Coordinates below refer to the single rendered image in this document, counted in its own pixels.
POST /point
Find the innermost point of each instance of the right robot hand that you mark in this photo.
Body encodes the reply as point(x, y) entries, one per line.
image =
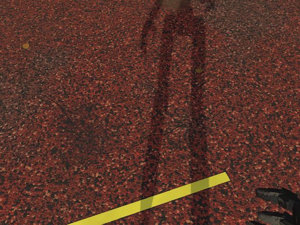
point(286, 199)

